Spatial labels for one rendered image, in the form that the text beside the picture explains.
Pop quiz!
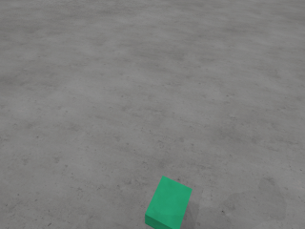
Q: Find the carton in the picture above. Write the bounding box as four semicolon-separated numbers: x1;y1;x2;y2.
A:
145;176;193;229

